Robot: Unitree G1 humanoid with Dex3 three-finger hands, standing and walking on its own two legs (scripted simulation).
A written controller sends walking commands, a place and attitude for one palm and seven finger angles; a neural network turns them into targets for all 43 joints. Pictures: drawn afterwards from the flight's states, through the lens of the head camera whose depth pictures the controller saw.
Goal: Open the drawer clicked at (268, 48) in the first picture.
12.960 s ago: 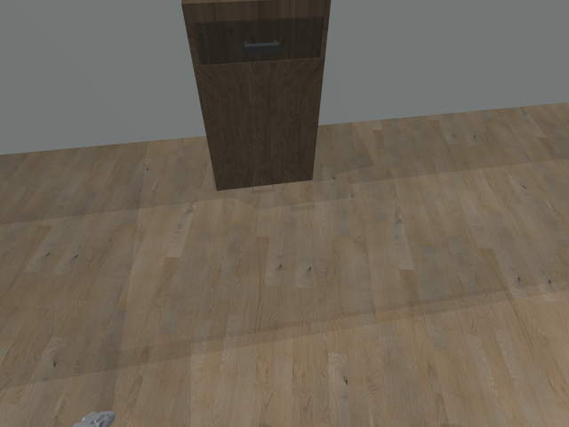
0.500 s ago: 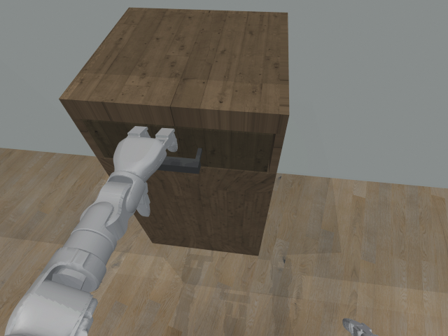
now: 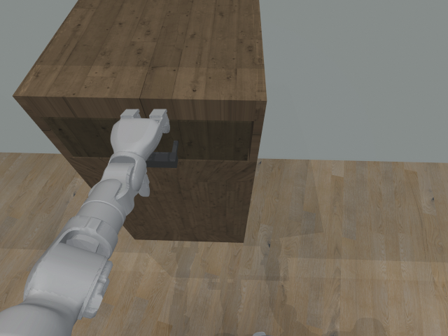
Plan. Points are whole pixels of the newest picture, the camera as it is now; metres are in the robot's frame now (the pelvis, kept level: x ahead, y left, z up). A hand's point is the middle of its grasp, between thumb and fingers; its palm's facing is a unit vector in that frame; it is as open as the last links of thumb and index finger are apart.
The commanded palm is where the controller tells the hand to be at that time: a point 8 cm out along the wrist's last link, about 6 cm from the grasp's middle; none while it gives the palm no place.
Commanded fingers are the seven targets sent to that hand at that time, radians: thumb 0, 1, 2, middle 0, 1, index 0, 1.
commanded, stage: move the hooked fingers above the handle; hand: left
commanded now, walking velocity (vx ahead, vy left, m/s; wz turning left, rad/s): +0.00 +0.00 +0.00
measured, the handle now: (151, 151) +0.51 +0.15 -0.03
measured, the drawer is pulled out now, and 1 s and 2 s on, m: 0.00 0.00 0.00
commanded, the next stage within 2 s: lower the fingers behind the handle in 0.58 s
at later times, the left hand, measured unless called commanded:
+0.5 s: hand (144, 152) +0.46 +0.14 +0.03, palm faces -0.04 -0.03 -1.00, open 13.8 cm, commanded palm +0.44 +0.15 +0.09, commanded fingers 0.00 -0.50 0.30 -0.30 -1.20 -0.30 -1.20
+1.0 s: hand (143, 157) +0.46 +0.15 +0.02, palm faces -0.06 -0.01 -1.00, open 13.7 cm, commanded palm +0.44 +0.15 +0.06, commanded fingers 0.00 -0.50 0.30 -0.30 -1.20 -0.30 -1.20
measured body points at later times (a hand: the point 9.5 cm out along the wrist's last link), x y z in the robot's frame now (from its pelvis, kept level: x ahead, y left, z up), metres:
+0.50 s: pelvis -0.01 +0.00 +0.00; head +0.07 -0.01 +0.44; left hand +0.46 +0.14 +0.08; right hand +0.04 -0.26 -0.14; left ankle -0.03 +0.10 -0.72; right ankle +0.00 -0.09 -0.72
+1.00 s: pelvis -0.01 +0.00 -0.01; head +0.07 +0.00 +0.44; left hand +0.46 +0.15 +0.07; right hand +0.04 -0.26 -0.14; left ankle -0.03 +0.10 -0.72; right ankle +0.00 -0.09 -0.72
